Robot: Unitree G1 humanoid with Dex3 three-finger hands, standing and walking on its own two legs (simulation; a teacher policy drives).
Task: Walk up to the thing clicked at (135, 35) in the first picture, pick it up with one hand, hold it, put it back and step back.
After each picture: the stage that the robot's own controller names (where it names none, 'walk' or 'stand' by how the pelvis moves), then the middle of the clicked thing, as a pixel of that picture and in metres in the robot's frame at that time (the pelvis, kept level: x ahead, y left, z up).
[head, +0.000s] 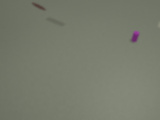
stand; (135, 36) +1.46 -0.53 -0.72
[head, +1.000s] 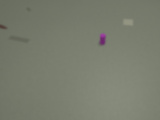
walk; (102, 39) +1.41 -0.05 -0.70
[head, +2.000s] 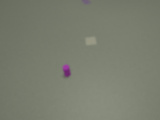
walk; (66, 70) +0.94 +0.29 -0.72
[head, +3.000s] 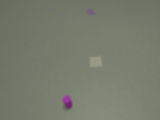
walk; (67, 102) +0.61 +0.25 -0.72
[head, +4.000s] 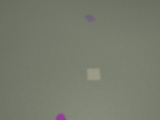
stand; out of the picture +0.45 +0.21 -0.70
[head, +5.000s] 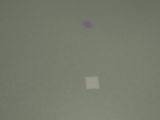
stand; out of the picture +0.40 +0.20 -0.72
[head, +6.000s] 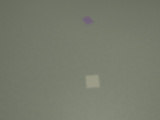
walk; out of the picture +0.34 +0.25 -0.72
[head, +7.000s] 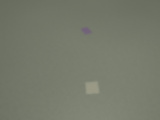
stand; out of the picture +0.38 +0.23 -0.72
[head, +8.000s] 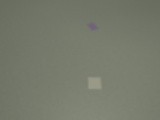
stand; out of the picture +0.43 +0.18 -0.71
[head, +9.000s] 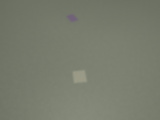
stand; out of the picture +0.40 +0.22 -0.71
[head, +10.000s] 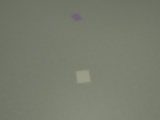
walk; out of the picture +0.38 +0.24 -0.70
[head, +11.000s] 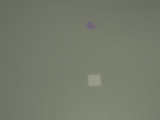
walk; out of the picture +0.45 +0.26 -0.71
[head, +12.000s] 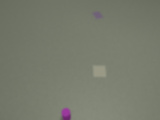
stand; (66, 115) +0.48 +0.18 -0.70
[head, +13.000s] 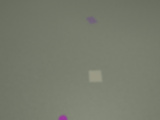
stand; out of the picture +0.46 +0.19 -0.73
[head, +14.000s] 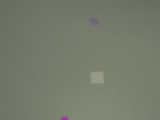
stand; out of the picture +0.46 +0.19 -0.73
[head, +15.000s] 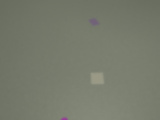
stand; out of the picture +0.45 +0.19 -0.73
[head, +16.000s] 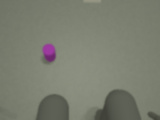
go down; (49, 53) +0.54 +0.15 -0.42
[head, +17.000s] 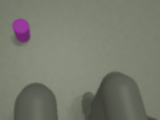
go down; (22, 31) +0.57 +0.19 -0.32
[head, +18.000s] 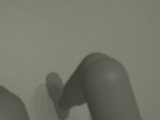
close in; out of the picture +0.56 +0.24 -0.26
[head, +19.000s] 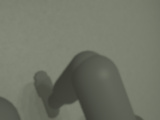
close in; out of the picture +0.55 +0.25 -0.27
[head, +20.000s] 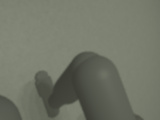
close; out of the picture +0.55 +0.25 -0.28
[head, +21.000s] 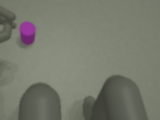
lift; (27, 33) +0.57 +0.19 -0.32
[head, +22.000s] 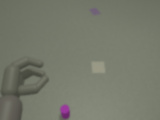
lift; (65, 112) +0.50 +0.14 -0.65
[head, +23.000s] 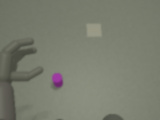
close in; (57, 80) +0.52 +0.15 -0.56
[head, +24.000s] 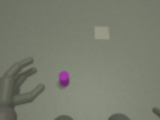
close in; (64, 79) +0.55 +0.14 -0.53
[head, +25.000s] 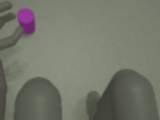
close in; (27, 22) +0.59 +0.17 -0.27
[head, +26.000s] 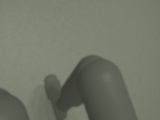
close; out of the picture +0.58 +0.24 -0.27
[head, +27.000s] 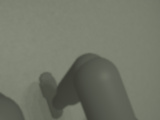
lift; out of the picture +0.58 +0.25 -0.27
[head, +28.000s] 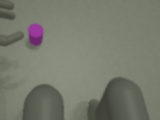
lift; (35, 35) +0.57 +0.17 -0.32
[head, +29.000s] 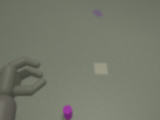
hold; (67, 112) +0.51 +0.14 -0.66
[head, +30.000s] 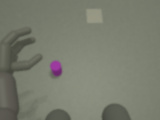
hold; (56, 68) +0.54 +0.15 -0.51
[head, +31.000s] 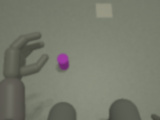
close; (63, 62) +0.57 +0.13 -0.47
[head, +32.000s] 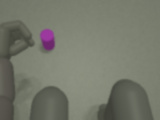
hold; (48, 40) +0.60 +0.14 -0.33
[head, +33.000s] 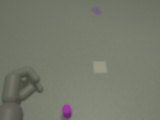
crouch; (67, 111) +0.50 +0.14 -0.66
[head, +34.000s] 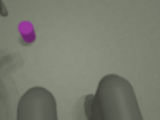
crouch; (27, 32) +0.59 +0.15 -0.35
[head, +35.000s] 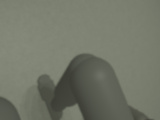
lower; out of the picture +0.58 +0.25 -0.27
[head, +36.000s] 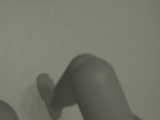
lower; out of the picture +0.57 +0.25 -0.28
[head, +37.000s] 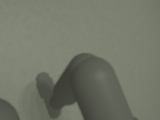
lower; out of the picture +0.57 +0.24 -0.28
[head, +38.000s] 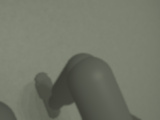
loosen; out of the picture +0.57 +0.24 -0.29
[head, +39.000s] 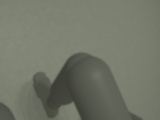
withdraw; out of the picture +0.57 +0.24 -0.29
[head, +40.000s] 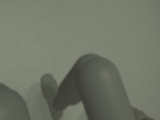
withdraw; out of the picture +0.58 +0.24 -0.28
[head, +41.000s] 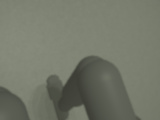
stand; out of the picture +0.58 +0.23 -0.28
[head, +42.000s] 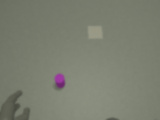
stand; (60, 81) +0.53 +0.14 -0.58
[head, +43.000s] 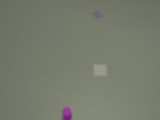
stand; (67, 114) +0.50 +0.14 -0.67
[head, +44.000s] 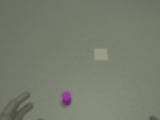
withdraw; (66, 98) +0.52 +0.14 -0.63
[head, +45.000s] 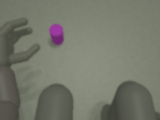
lower; (57, 35) +0.60 +0.13 -0.34
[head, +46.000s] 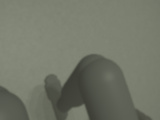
hold; out of the picture +0.59 +0.24 -0.27
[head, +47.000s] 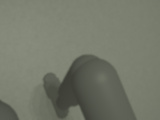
stand; out of the picture +0.59 +0.24 -0.28
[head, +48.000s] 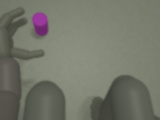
lower; (40, 24) +0.60 +0.15 -0.32
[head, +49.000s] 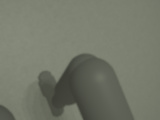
lower; out of the picture +0.61 +0.22 -0.28
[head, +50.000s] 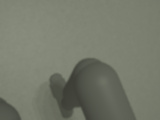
lower; out of the picture +0.58 +0.23 -0.30
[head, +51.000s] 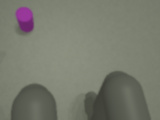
stand; (25, 20) +0.60 +0.17 -0.31
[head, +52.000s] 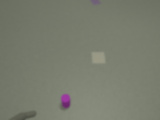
hold; (65, 101) +0.54 +0.12 -0.64
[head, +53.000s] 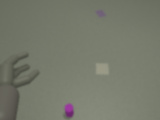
rise; (69, 110) +0.52 +0.14 -0.70
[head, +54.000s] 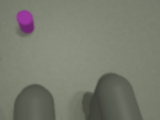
lower; (26, 22) +0.59 +0.16 -0.35
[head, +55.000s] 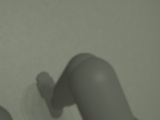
lower; out of the picture +0.60 +0.24 -0.27
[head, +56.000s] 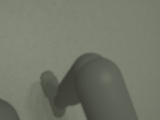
stand; out of the picture +0.60 +0.24 -0.27
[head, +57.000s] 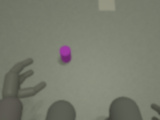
stand; (65, 54) +0.59 +0.12 -0.45
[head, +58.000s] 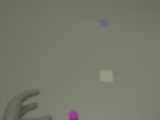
hold; (73, 118) +0.52 +0.11 -0.67
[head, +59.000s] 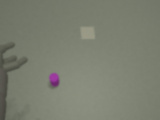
withdraw; (54, 80) +0.55 +0.14 -0.63
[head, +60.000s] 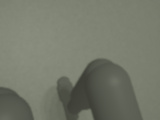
lower; out of the picture +0.62 +0.20 -0.27
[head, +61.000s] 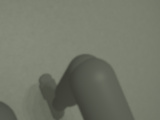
lower; out of the picture +0.68 +0.16 -0.30
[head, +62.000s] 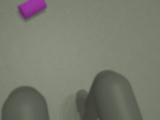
walk; (32, 7) +0.68 +0.11 -0.34
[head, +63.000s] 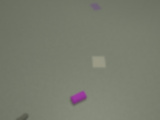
stand; (78, 97) +0.61 +0.04 -0.67
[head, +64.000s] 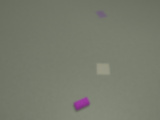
stand; (81, 103) +0.60 +0.04 -0.69
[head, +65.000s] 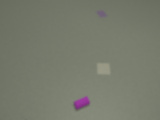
stand; (81, 102) +0.60 +0.04 -0.69
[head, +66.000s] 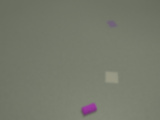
stand; (89, 108) +0.62 +0.03 -0.75
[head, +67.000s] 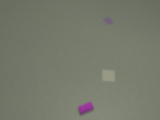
stand; (85, 107) +0.60 +0.05 -0.75
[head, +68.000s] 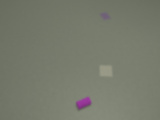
walk; (83, 102) +0.61 +0.05 -0.75
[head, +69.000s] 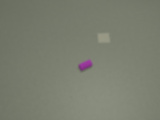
walk; (85, 65) +0.87 +0.06 -0.73
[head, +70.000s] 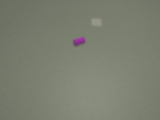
stand; (79, 41) +1.23 +0.06 -0.73
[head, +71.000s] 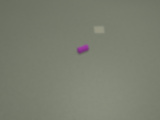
stand; (82, 49) +1.23 +0.10 -0.73
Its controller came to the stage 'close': yes
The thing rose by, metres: 0.01
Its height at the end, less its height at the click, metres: -0.02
